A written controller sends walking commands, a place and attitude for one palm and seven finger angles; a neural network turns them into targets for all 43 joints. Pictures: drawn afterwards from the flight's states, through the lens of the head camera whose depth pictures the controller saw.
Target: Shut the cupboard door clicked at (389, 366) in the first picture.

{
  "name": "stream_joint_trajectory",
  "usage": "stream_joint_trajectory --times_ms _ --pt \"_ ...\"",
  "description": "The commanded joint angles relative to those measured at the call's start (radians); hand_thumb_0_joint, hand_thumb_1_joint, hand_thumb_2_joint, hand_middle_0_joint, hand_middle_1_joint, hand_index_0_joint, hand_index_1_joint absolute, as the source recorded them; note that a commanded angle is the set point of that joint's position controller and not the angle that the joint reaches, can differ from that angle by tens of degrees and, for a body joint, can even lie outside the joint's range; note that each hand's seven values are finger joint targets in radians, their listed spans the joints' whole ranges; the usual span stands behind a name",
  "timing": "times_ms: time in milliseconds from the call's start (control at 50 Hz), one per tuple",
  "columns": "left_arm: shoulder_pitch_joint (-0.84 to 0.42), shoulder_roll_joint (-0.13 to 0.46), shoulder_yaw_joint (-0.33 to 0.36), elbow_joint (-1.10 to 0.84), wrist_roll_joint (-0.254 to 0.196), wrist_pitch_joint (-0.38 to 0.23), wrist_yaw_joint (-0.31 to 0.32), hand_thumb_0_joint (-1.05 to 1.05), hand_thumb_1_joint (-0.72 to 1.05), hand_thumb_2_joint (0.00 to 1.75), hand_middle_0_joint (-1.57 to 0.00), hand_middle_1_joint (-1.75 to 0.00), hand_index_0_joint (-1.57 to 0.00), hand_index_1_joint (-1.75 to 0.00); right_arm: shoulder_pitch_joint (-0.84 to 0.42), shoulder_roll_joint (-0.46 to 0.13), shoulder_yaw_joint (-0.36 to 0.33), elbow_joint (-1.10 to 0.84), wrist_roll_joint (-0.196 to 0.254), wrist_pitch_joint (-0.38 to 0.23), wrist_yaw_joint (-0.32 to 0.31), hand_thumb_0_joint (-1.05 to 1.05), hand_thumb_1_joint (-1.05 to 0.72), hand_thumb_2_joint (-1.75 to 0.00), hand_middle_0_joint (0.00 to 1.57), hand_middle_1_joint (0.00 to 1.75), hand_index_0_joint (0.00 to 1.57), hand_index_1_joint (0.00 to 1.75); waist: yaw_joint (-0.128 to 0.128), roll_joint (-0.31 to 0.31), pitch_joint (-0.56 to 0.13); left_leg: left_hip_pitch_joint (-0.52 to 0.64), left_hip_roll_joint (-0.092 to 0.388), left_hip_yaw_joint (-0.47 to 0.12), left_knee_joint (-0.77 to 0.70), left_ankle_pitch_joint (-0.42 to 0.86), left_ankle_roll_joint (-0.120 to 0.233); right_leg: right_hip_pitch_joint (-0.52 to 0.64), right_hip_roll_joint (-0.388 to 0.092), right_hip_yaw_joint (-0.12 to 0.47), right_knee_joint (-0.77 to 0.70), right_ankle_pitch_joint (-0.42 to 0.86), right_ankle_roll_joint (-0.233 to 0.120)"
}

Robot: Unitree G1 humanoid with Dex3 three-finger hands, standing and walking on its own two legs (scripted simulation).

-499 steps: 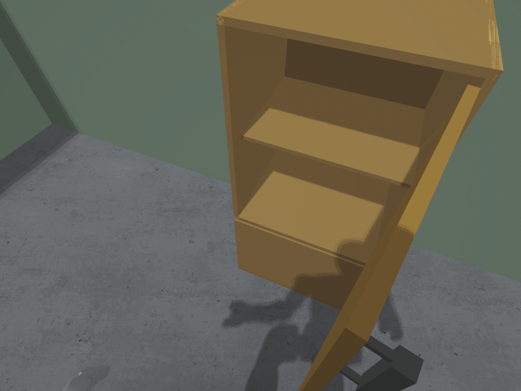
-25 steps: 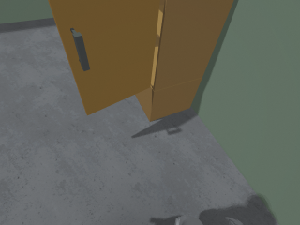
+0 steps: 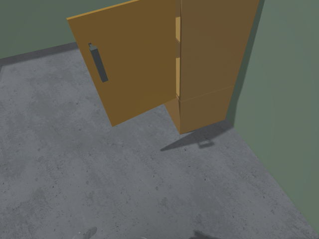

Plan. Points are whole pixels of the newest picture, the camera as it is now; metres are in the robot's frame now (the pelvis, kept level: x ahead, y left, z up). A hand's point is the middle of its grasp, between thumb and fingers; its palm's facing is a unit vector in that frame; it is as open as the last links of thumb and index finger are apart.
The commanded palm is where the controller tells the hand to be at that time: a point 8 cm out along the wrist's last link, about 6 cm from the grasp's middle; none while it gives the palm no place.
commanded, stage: take the last steps up to it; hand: left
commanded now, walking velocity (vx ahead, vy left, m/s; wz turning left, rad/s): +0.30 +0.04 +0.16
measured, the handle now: (97, 62) +0.74 +0.26 +0.05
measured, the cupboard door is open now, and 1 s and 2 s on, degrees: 100 100 100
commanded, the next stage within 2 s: come to a stop and stand still in 1.60 s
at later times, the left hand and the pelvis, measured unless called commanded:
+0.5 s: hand out of the picture -0.11 +0.21 -0.17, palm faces +0.20 -0.97 -0.16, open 7.4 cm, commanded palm none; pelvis +0.02 +0.05 +0.00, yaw +3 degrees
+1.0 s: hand (108, 186) +0.32 +0.20 -0.17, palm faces +0.00 -0.98 -0.21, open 7.4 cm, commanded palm none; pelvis +0.19 +0.02 -0.02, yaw +1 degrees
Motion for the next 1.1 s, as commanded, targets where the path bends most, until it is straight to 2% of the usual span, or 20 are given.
stream_joint_trajectory --times_ms 0,100,260,320,380,400,420,440,520,600,720,800,860,880,900,920,940,980,1040,1080 --pt "0.016 0.176 0.051 -0.044 0.002 -0.013 0.017 0.00 0.90 0.90 -0.20 -0.30 -0.20 -0.30 0.027 -0.070 -0.027 -0.036 -0.006 -0.005 0.012 0.00 -0.90 -0.90 0.20 0.30 0.20 0.30 0.020 -0.171 -0.016 -0.116 0.087 0.002 0.313 0.067 -0.021 0.009 -0.269 0.211 -0.291 0.061 -0.072" --pt "0.153 0.158 0.049 0.016 0.008 -0.037 0.006 0.00 0.90 0.90 -0.20 -0.30 -0.20 -0.30 -0.021 -0.071 -0.027 -0.038 -0.018 -0.017 0.028 0.00 -0.90 -0.90 0.20 0.30 0.20 0.30 0.072 -0.236 0.015 -0.172 0.133 0.057 0.260 0.172 -0.043 0.063 -0.256 0.224 -0.386 -0.233 -0.037" --pt "0.291 0.175 0.048 0.105 0.024 -0.052 -0.004 0.00 0.90 0.90 -0.20 -0.30 -0.20 -0.30 -0.114 -0.019 -0.005 -0.051 -0.008 -0.046 0.038 0.00 -0.90 -0.90 0.20 0.30 0.20 0.30 0.113 -0.230 0.019 -0.066 0.149 0.144 -0.097 0.091 -0.027 0.075 -0.270 0.229 -0.425 -0.284 -0.079" --pt "0.298 0.179 0.052 0.134 0.025 -0.048 -0.006 0.00 0.90 0.90 -0.20 -0.30 -0.20 -0.30 -0.092 -0.001 0.004 -0.043 -0.002 -0.063 0.034 0.00 -0.90 -0.90 0.20 0.30 0.20 0.30 0.105 -0.242 -0.003 0.041 0.128 0.173 -0.235 0.053 -0.008 0.058 -0.266 0.219 -0.394 -0.247 -0.089" --pt "0.263 0.147 0.049 0.153 0.008 -0.038 -0.008 0.00 0.90 0.90 -0.20 -0.30 -0.20 -0.30 0.048 -0.006 0.011 0.019 0.005 -0.092 0.017 0.00 -0.90 -0.90 0.20 0.30 0.20 0.30 0.033 -0.139 -0.059 0.370 0.108 0.207 -0.510 0.198 -0.006 -0.096 -0.183 0.116 -0.239 -0.236 -0.029" --pt "0.255 0.108 0.040 0.148 0.004 -0.035 -0.014 0.00 0.90 0.90 -0.20 -0.30 -0.20 -0.30 0.121 -0.058 -0.001 0.043 0.007 -0.101 0.004 0.00 -0.90 -0.90 0.20 0.30 0.20 0.30 -0.001 0.011 -0.076 0.518 0.202 0.089 -0.553 0.121 0.021 -0.237 -0.123 0.063 -0.081 -0.233 0.012" --pt "0.242 0.045 0.025 0.122 0.002 -0.032 -0.021 0.00 0.90 0.90 -0.20 -0.30 -0.20 -0.30 0.195 -0.147 -0.021 0.058 -0.002 -0.101 -0.003 0.00 -0.90 -0.90 0.20 0.30 0.20 0.30 -0.038 0.267 -0.053 0.564 0.427 -0.203 -0.656 -0.084 0.093 -0.419 -0.027 -0.053 0.176 -0.251 0.055" --pt "0.164 0.064 0.025 0.087 0.013 -0.030 -0.020 0.00 0.90 0.90 -0.20 -0.30 -0.20 -0.30 0.225 -0.179 -0.026 0.058 -0.006 -0.090 -0.007 0.00 -0.90 -0.90 0.20 0.30 0.20 0.30 -0.059 0.221 0.036 0.465 0.515 -0.290 -0.735 -0.161 0.161 -0.475 -0.036 -0.021 0.323 -0.264 0.050" --pt "0.161 0.066 0.039 0.127 0.024 -0.019 -0.038 0.00 0.90 0.90 -0.20 -0.30 -0.20 -0.30 0.103 -0.063 0.014 0.044 -0.005 -0.108 -0.016 0.00 -0.90 -0.90 0.20 0.30 0.20 0.30 0.015 0.091 0.174 0.248 0.411 -0.129 -0.773 0.001 0.128 -0.443 -0.100 0.046 0.521 -0.039 0.056" --pt "0.192 0.046 0.042 0.140 0.016 -0.009 -0.045 0.00 0.90 0.90 -0.20 -0.30 -0.20 -0.30 0.129 -0.040 0.022 0.052 0.007 -0.134 -0.024 0.00 -0.90 -0.90 0.20 0.30 0.20 0.30 0.051 0.052 0.116 0.325 0.345 0.030 -0.723 0.396 0.118 -0.455 -0.086 0.031 0.562 0.087 0.078" --pt "0.001 0.045 0.036 0.062 0.010 -0.004 -0.050 0.00 0.90 0.90 -0.20 -0.30 -0.20 -0.30 0.227 -0.030 0.026 0.095 -0.003 -0.140 -0.033 0.00 -0.90 -0.90 0.20 0.30 0.20 0.30 0.019 0.058 0.140 0.398 0.364 0.074 -0.668 0.687 0.152 -0.516 -0.087 -0.003 0.418 0.130 0.074" --pt "-0.106 0.044 0.028 0.024 0.002 -0.015 -0.053 0.00 0.90 0.90 -0.20 -0.30 -0.20 -0.30 0.259 -0.046 0.020 0.121 -0.013 -0.135 -0.033 0.00 -0.90 -0.90 0.20 0.30 0.20 0.30 -0.005 0.072 0.126 0.422 0.369 0.104 -0.606 0.840 0.150 -0.387 -0.051 -0.046 0.192 0.099 0.039" --pt "0.067 0.075 0.039 0.068 0.003 -0.035 -0.048 0.00 0.90 0.90 -0.20 -0.30 -0.20 -0.30 0.217 -0.091 0.007 0.120 -0.007 -0.132 -0.033 0.00 -0.90 -0.90 0.20 0.30 0.20 0.30 0.081 0.050 -0.009 0.418 0.370 0.142 -0.398 1.074 0.130 -0.090 0.014 -0.073 0.070 0.096 -0.001" --pt "0.204 0.104 0.047 0.112 0.007 -0.046 -0.044 0.00 0.90 0.90 -0.20 -0.30 -0.20 -0.30 0.197 -0.096 0.004 0.114 0.000 -0.132 -0.029 0.00 -0.90 -0.90 0.20 0.30 0.20 0.30 0.144 0.020 -0.085 0.365 0.330 0.168 -0.247 1.017 0.099 0.096 0.030 -0.077 0.000 0.167 -0.006" --pt "0.335 0.169 0.065 0.156 0.013 -0.059 -0.035 0.00 0.90 0.90 -0.20 -0.30 -0.20 -0.30 0.203 -0.073 0.003 0.111 0.009 -0.133 -0.016 0.00 -0.90 -0.90 0.20 0.30 0.20 0.30 0.198 -0.092 -0.177 0.181 0.263 0.192 -0.028 0.791 0.069 0.351 -0.067 0.030 -0.022 0.217 -0.043" --pt "0.430 0.267 0.091 0.180 0.014 -0.067 -0.023 0.00 0.90 0.90 -0.20 -0.30 -0.20 -0.30 0.252 -0.002 0.012 0.092 0.020 -0.134 -0.011 0.00 -0.90 -0.90 0.20 0.30 0.20 0.30 0.202 -0.332 -0.286 -0.063 0.093 0.219 0.305 0.031 0.026 0.530 -0.354 0.440 -0.109 0.346 -0.150" --pt "0.396 0.294 0.093 0.172 -0.006 -0.060 -0.018 0.00 0.90 0.90 -0.20 -0.30 -0.20 -0.30 0.211 -0.015 0.012 0.067 0.026 -0.124 -0.013 0.00 -0.90 -0.90 0.20 0.30 0.20 0.30 0.180 -0.270 -0.259 -0.127 0.105 0.100 0.496 -0.115 0.051 0.442 -0.432 0.549 -0.213 0.283 -0.210" --pt "0.177 0.207 0.071 0.110 -0.005 -0.057 -0.012 0.00 0.90 0.90 -0.20 -0.30 -0.20 -0.30 0.148 0.011 0.006 0.069 0.014 -0.114 -0.004 0.00 -0.90 -0.90 0.20 0.30 0.20 0.30 0.113 -0.142 -0.068 -0.165 0.194 0.064 0.532 0.068 0.053 0.141 -0.364 0.448 -0.324 -0.135 -0.162" --pt "0.060 0.121 0.043 0.084 0.002 -0.063 -0.006 0.00 0.90 0.90 -0.20 -0.30 -0.20 -0.30 0.175 0.041 0.009 0.085 -0.010 -0.081 0.002 0.00 -0.90 -0.90 0.20 0.30 0.20 0.30 0.024 -0.109 -0.011 -0.059 0.231 0.078 0.410 0.163 0.029 -0.107 -0.274 0.223 -0.370 -0.102 -0.095" --pt "0.077 0.110 0.040 0.096 0.006 -0.069 -0.008 0.00 0.90 0.90 -0.20 -0.30 -0.20 -0.30 0.194 0.049 0.009 0.089 -0.014 -0.068 0.006 0.00 -0.90 -0.90 0.20 0.30 0.20 0.30 0.010 -0.142 -0.032 -0.047 0.228 0.103 0.325 0.184 0.013 -0.116 -0.239 0.143 -0.375 -0.049 -0.084"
